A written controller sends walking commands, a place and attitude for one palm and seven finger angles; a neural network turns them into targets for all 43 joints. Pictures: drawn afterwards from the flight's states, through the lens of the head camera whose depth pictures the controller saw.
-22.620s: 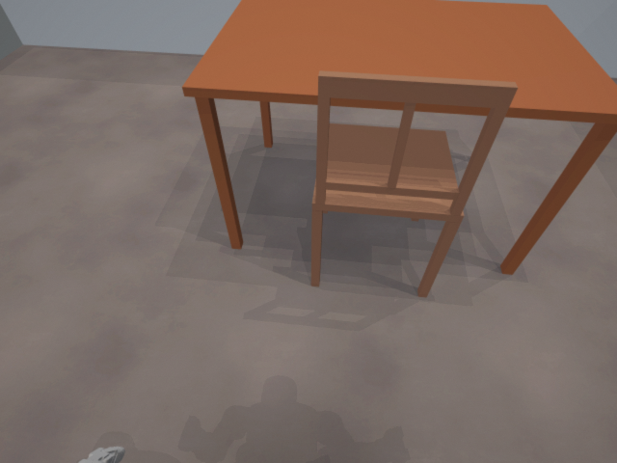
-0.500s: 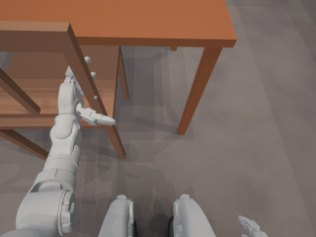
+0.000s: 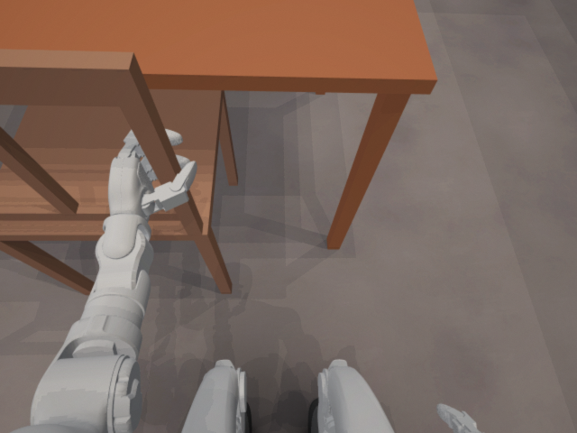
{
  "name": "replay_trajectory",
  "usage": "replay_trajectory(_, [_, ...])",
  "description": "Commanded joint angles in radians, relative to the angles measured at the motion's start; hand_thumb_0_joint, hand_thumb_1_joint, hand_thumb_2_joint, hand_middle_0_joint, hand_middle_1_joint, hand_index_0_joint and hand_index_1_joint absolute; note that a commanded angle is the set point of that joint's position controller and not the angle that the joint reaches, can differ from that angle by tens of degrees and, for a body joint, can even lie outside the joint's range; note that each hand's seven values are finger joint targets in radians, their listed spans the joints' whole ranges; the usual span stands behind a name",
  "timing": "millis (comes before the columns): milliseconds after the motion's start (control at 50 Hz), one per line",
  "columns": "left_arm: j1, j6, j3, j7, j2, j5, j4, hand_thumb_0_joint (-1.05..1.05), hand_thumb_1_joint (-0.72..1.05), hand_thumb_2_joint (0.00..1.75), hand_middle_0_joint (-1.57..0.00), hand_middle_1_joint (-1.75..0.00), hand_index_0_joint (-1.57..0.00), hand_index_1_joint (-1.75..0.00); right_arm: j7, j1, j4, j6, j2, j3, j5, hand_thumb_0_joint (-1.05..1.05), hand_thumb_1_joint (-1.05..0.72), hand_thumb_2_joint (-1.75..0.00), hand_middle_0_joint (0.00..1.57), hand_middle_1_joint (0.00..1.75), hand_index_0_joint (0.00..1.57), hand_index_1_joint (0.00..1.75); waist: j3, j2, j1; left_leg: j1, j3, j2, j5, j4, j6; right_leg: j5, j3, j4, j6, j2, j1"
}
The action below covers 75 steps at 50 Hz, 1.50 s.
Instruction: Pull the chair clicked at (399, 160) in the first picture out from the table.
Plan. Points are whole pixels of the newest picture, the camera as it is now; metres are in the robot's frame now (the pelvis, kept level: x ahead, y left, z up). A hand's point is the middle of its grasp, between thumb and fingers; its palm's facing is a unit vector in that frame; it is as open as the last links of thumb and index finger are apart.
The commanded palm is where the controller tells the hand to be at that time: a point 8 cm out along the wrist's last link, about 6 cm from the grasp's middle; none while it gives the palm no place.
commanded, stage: hook a spindle and tug to test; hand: left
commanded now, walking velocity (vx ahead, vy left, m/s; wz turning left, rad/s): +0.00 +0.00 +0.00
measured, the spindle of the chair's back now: (23, 165) +0.48 +0.37 +0.02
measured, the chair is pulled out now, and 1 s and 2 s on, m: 0.00 0.03 0.14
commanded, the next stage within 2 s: step backward, pulling the chair out in 0.68 s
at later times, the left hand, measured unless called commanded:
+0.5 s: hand (175, 204) +0.41 +0.15 +0.03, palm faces +0.02 -1.00 -0.02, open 6.1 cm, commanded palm +0.38 +0.19 +0.03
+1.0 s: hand (175, 202) +0.41 +0.15 +0.04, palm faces +0.11 -0.99 -0.05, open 5.8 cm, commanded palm +0.38 +0.20 +0.04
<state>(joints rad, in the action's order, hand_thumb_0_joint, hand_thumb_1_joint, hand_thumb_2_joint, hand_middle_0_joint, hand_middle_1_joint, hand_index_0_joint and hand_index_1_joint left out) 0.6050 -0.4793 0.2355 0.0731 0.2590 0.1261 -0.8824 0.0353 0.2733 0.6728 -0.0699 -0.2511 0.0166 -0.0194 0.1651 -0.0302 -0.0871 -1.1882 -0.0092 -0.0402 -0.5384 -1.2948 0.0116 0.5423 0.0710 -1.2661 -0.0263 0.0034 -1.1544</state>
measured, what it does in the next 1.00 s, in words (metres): rises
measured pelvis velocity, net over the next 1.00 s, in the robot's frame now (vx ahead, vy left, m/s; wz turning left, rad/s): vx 0.01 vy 0.00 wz -0.01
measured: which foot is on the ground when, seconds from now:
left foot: down 0.00-1.00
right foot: down 0.00-1.00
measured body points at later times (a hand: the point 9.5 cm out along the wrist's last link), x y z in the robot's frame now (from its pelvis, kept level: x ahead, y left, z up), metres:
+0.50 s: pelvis +0.01 +0.00 +0.00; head +0.13 +0.00 +0.44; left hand +0.40 +0.21 +0.03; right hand +0.13 -0.26 -0.11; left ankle +0.03 +0.11 -0.62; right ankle +0.03 -0.11 -0.62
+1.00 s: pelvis +0.01 +0.00 +0.07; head +0.11 +0.01 +0.51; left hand +0.40 +0.20 +0.05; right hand +0.09 -0.25 -0.05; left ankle +0.03 +0.11 -0.62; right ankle +0.03 -0.11 -0.62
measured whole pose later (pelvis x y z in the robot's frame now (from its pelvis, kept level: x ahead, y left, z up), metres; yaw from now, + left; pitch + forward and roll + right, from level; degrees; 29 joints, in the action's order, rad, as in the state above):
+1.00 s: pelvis +0.01 +0.00 +0.07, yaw +0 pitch +15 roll -1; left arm 0.46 -0.23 0.14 -0.08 0.21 0.12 -0.82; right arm -0.09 0.26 0.59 0.11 -0.23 -0.04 0.06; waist 0.05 0.00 -0.09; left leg -0.78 -0.04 -0.03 -0.40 -0.92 0.02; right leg 0.39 0.04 -0.89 -0.01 0.00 -0.76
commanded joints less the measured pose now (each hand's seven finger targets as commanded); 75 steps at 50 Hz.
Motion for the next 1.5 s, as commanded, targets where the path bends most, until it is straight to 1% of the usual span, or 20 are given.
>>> replay_trajectory(0, [0.34, -0.097, -0.062, 0.042, 0.069, -0.037, 0.242, 0.0, 0.9, 0.9, -0.5, -1.45, -0.5, -1.45, -0.015, 0.098, -0.072, -0.031, -0.158, 0.063, 0.004, 0.0, -0.9, -0.9, 0.2, 0.3, 0.2, 0.3, 0.495, -0.058, -0.034, 0.459, 0.071, 0.03, 0.385, 0.138, -0.014, -0.348, -0.035, 0.149, -0.009, -0.036, 0.16])
replay_trajectory(80, [0.262, -0.095, -0.052, 0.043, 0.075, -0.03, 0.291, 0.0, 0.9, 0.9, -0.5, -1.45, -0.5, -1.45, -0.009, 0.096, -0.083, -0.028, -0.156, 0.066, 0.004, 0.0, -0.9, -0.9, 0.2, 0.3, 0.2, 0.3, 0.541, -0.064, -0.011, 0.483, 0.064, 0.029, 0.449, 0.134, -0.016, -0.401, -0.037, 0.144, -0.009, -0.035, 0.2])
replay_trajectory(240, [0.099, -0.083, -0.053, 0.059, 0.07, -0.006, 0.361, 0.0, 0.9, 0.9, -0.5, -1.45, -0.5, -1.45, -0.01, 0.065, -0.107, -0.022, -0.143, 0.061, 0.013, 0.0, -0.9, -0.9, 0.2, 0.3, 0.2, 0.3, 0.479, -0.004, 0.005, 0.427, 0.044, 0.033, 0.441, 0.143, -0.009, -0.445, -0.048, 0.158, -0.003, -0.036, 0.278])
replay_trajectory(560, [0.113, -0.062, -0.05, 0.063, 0.074, 0.004, 0.389, 0.0, 0.9, 0.9, -0.5, -1.45, -0.5, -1.45, -0.033, 0.025, -0.12, -0.041, -0.147, 0.056, 0.014, 0.0, -0.9, -0.9, 0.2, 0.3, 0.2, 0.3, 0.444, 0.004, 0.0, 0.371, 0.047, 0.042, 0.323, 0.134, -0.003, -0.354, -0.052, 0.153, -0.002, -0.029, 0.244])
replay_trajectory(580, [0.084, -0.062, -0.042, 0.064, 0.079, 0.001, 0.38, 0.0, 0.9, 0.9, -0.5, -1.45, -0.5, -1.45, -0.034, 0.019, -0.122, -0.041, -0.144, 0.055, 0.016, 0.0, -0.9, -0.9, 0.2, 0.3, 0.2, 0.3, 0.446, -0.006, 0.018, 0.375, 0.045, 0.042, 0.332, 0.138, -0.007, -0.36, -0.053, 0.15, -0.004, -0.027, 0.245])
replay_trajectory(640, [0.093, -0.052, -0.074, 0.07, 0.046, 0.008, 0.386, 0.0, 0.9, 0.9, -0.5, -1.45, -0.5, -1.45, -0.032, 0.011, -0.127, -0.044, -0.14, 0.05, 0.018, 0.0, -0.9, -0.9, 0.2, 0.3, 0.2, 0.3, 0.434, 0.005, 0.005, 0.37, 0.045, 0.043, 0.307, 0.138, -0.005, -0.337, -0.052, 0.158, -0.001, -0.027, 0.241])
replay_trajectory(700, [0.137, -0.053, -0.037, 0.065, 0.091, 0.004, 0.374, 0.0, 0.9, 0.9, -0.5, -1.45, -0.5, -1.45, -0.037, 0.013, -0.124, -0.047, -0.144, 0.05, 0.016, 0.0, -0.9, -0.9, 0.2, 0.3, 0.2, 0.3, 0.435, 0.004, 0.006, 0.335, 0.042, 0.045, 0.271, 0.131, -0.003, -0.312, -0.063, 0.157, 0.0, -0.027, 0.24])
replay_trajectory(760, [0.185, -0.055, -0.054, 0.065, 0.079, 0.002, 0.358, 0.0, 0.9, 0.9, -0.5, -1.45, -0.5, -1.45, -0.041, 0.017, -0.123, -0.053, -0.144, 0.046, 0.015, 0.0, -0.9, -0.9, 0.2, 0.3, 0.2, 0.3, 0.418, 0.011, -0.011, 0.311, 0.047, 0.047, 0.242, 0.129, 0.001, -0.286, -0.063, 0.158, -0.001, -0.028, 0.228])
replay_trajectory(780, [0.259, 0.06, 0.093, -0.057, 0.448, -0.104, 0.487, 0.0, 0.9, 0.9, -0.5, -1.45, -0.5, -1.45, -0.075, 0.077, -0.186, 0.039, -0.171, 0.057, 0.066, 0.0, -0.9, -0.9, 0.2, 0.3, 0.2, 0.3, 0.626, -0.01, 0.059, 0.59, -0.007, 0.014, 0.251, 0.293, 0.028, -0.286, -0.201, 0.373, -0.001, 0.04, 0.592])
replay_trajectory(800, [0.236, 0.13, -0.013, -0.096, 0.303, -0.1, 0.509, 0.0, 0.9, 0.9, -0.5, -1.45, -0.5, -1.45, -0.1, 0.077, -0.217, 0.065, -0.136, 0.044, 0.076, 0.0, -0.9, -0.9, 0.2, 0.3, 0.2, 0.3, 0.564, -0.05, 0.02, 0.624, -0.017, 0.031, 0.29, 0.34, 0.035, -0.43, -0.174, 0.428, 0.005, 0.038, 0.648])
replay_trajectory(820, [0.163, 0.19, -0.066, -0.118, 0.224, -0.101, 0.455, 0.0, 0.9, 0.9, -0.5, -1.45, -0.5, -1.45, -0.111, 0.053, -0.217, 0.088, -0.13, 0.035, 0.082, 0.0, -0.9, -0.9, 0.2, 0.3, 0.2, 0.3, 0.507, -0.058, 0.015, 0.62, -0.017, 0.022, 0.304, 0.366, 0.028, -0.468, -0.154, 0.431, 0.01, 0.049, 0.634])
replay_trajectory(860, [0.041, 0.274, -0.107, -0.149, 0.167, -0.106, 0.285, 0.0, 0.9, 0.9, -0.5, -1.45, -0.5, -1.45, -0.13, 0.054, -0.198, 0.129, -0.138, 0.026, 0.083, 0.0, -0.9, -0.9, 0.2, 0.3, 0.2, 0.3, 0.384, 0.055, 0.006, 0.574, 0.012, 0.005, 0.292, 0.412, 0.026, -0.502, -0.137, 0.458, 0.021, 0.058, 0.645])
replay_trajectory(880, [0.048, 0.296, -0.127, -0.16, 0.156, -0.111, 0.255, 0.0, 0.9, 0.9, -0.5, -1.45, -0.5, -1.45, -0.14, 0.05, -0.191, 0.145, -0.135, 0.021, 0.086, 0.0, -0.9, -0.9, 0.2, 0.3, 0.2, 0.3, 0.343, 0.06, 0.002, 0.59, 0.011, -0.005, 0.316, 0.441, 0.024, -0.553, -0.13, 0.471, 0.028, 0.061, 0.661])
replay_trajectory(920, [0.116, 0.293, -0.126, -0.179, 0.172, -0.105, 0.223, 0.0, 0.9, 0.9, -0.5, -1.45, -0.5, -1.45, -0.153, 0.036, -0.178, 0.162, -0.14, 0.013, 0.085, 0.0, -0.9, -0.9, 0.2, 0.3, 0.2, 0.3, 0.29, 0.003, 0.004, 0.627, 0.025, -0.023, 0.338, 0.506, 0.022, -0.558, -0.119, 0.509, 0.039, 0.064, 0.661])
replay_trajectory(980, [0.158, 0.273, -0.14, -0.197, 0.159, -0.106, 0.156, 0.0, 0.9, 0.9, -0.5, -1.45, -0.5, -1.45, -0.16, 0.051, -0.151, 0.17, -0.142, 0.014, 0.077, 0.0, -0.9, -0.9, 0.2, 0.3, 0.2, 0.3, 0.307, -0.085, 0.007, 0.744, 0.04, -0.047, 0.564, 0.549, 0.014, -0.7, -0.113, 0.559, 0.046, 0.061, 0.7])
replay_trajectory(1060, [0.158, 0.266, -0.173, -0.188, 0.122, -0.099, 0.114, 0.0, 0.9, 0.9, -0.5, -1.45, -0.5, -1.45, -0.161, 0.055, -0.14, 0.182, -0.142, 0.026, 0.073, 0.0, -0.9, -0.9, 0.2, 0.3, 0.2, 0.3, 0.321, -0.143, 0.013, 0.89, 0.057, -0.086, 0.792, 0.593, 0.006, -0.704, -0.091, 0.619, 0.047, 0.028, 0.707])
replay_trajectory(1260, [0.077, 0.237, -0.159, -0.147, 0.108, -0.074, 0.14, 0.0, 0.9, 0.9, -0.5, -1.45, -0.5, -1.45, -0.155, -0.02, -0.141, 0.157, -0.141, 0.044, 0.051, 0.0, -0.9, -0.9, 0.2, 0.3, 0.2, 0.3, 0.244, -0.247, 0.048, 1.04, 0.125, -0.194, 0.839, 0.785, 0.033, -0.234, -0.07, 0.583, 0.036, -0.034, 0.652])
replay_trajectory(1360, [0.164, 0.215, -0.141, -0.14, 0.126, -0.082, 0.098, 0.0, 0.9, 0.9, -0.5, -1.45, -0.5, -1.45, -0.158, -0.009, -0.091, 0.12, -0.141, 0.049, 0.04, 0.0, -0.9, -0.9, 0.2, 0.3, 0.2, 0.3, 0.223, -0.17, 0.035, 1.071, 0.104, -0.223, 0.872, 0.773, 0.05, -0.275, -0.089, 0.614, 0.039, -0.017, 0.663])
replay_trajectory(1420, [0.192, 0.202, -0.138, -0.141, 0.118, -0.084, 0.034, 0.0, 0.9, 0.9, -0.5, -1.45, -0.5, -1.45, -0.162, -0.023, -0.057, 0.096, -0.137, 0.049, 0.042, 0.0, -0.9, -0.9, 0.2, 0.3, 0.2, 0.3, 0.188, -0.166, 0.039, 0.987, 0.093, -0.217, 0.708, 0.785, 0.051, -0.268, -0.09, 0.63, 0.038, -0.005, 0.704])
replay_trajectory(1480, [0.194, 0.194, -0.127, -0.155, 0.139, -0.083, -0.009, 0.0, 0.9, 0.9, -0.5, -1.45, -0.5, -1.45, -0.171, -0.015, -0.032, 0.072, -0.134, 0.048, 0.058, 0.0, -0.9, -0.9, 0.2, 0.3, 0.2, 0.3, 0.198, -0.069, 0.034, 0.917, 0.04, -0.151, 0.573, 0.712, 0.027, -0.505, -0.111, 0.714, 0.04, 0.022, 0.75])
